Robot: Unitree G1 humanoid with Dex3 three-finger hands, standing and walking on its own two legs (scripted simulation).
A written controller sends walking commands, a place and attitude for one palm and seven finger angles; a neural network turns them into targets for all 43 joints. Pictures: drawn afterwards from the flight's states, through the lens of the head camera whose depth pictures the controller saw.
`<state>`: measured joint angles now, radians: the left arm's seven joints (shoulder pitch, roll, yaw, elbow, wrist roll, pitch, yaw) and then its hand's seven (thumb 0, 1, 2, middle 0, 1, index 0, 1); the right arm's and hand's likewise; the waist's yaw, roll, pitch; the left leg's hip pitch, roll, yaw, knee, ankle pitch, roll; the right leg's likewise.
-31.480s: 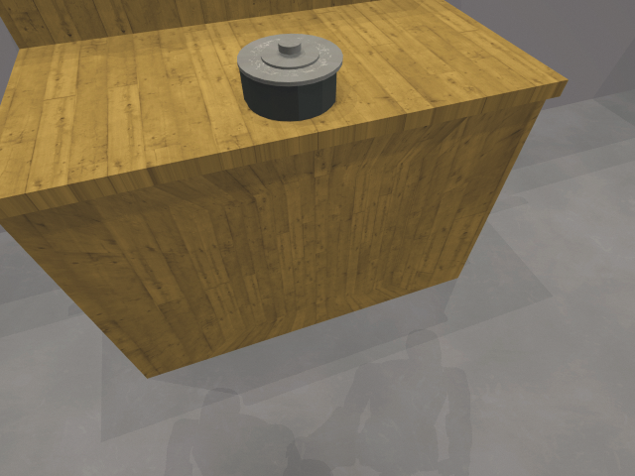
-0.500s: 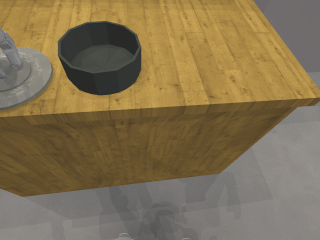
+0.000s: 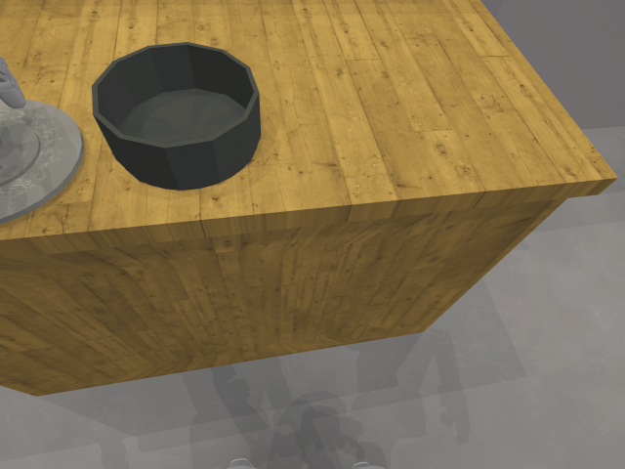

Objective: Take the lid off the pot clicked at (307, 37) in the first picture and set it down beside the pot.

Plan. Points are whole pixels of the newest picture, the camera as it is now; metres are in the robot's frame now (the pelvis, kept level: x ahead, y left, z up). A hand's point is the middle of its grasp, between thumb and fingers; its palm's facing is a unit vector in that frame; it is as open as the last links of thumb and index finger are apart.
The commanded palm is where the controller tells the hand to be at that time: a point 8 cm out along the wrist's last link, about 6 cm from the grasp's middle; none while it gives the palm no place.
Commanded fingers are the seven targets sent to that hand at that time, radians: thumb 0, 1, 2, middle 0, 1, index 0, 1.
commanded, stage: open the fingers wide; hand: left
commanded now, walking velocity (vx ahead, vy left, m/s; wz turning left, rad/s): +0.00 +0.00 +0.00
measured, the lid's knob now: out of the picture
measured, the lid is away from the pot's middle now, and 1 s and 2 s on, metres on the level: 0.23 0.23 0.23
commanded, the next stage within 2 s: raise the empty hand in 0.06 s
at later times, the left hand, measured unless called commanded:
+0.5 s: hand out of the picture +0.49 +0.34 +0.18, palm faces -0.35 -0.13 -0.93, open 11.0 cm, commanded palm +0.51 +0.33 +0.25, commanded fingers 0.00 -0.11 0.84 -0.44 -0.68 -0.44 -0.68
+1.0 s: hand out of the picture +0.48 +0.34 +0.24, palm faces -0.28 -0.14 -0.95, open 11.0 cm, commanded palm +0.50 +0.33 +0.30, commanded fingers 0.00 -0.11 0.84 -0.44 -0.68 -0.44 -0.68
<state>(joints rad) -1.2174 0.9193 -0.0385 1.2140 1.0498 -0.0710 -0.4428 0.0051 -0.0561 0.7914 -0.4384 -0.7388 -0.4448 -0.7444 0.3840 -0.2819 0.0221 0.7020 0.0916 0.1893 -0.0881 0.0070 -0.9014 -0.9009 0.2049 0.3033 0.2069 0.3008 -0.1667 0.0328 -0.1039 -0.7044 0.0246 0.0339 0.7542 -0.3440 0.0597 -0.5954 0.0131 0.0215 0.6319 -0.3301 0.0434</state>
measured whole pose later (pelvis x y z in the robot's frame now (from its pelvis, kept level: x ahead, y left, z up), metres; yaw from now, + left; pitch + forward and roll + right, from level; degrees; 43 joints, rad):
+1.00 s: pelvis +0.01 -0.01 +0.01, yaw +1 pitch +14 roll -3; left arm -1.36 0.93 -0.11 1.19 1.05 0.03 -0.52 0.01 -0.10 0.84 -0.46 -0.68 -0.46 -0.69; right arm 0.34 -0.30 0.03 0.70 0.10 0.17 -0.07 0.01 -0.90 -0.90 0.20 0.30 0.21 0.30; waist -0.15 0.04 -0.10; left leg -0.60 0.01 0.02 0.67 -0.32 0.05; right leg -0.49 0.01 0.01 0.56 -0.31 0.04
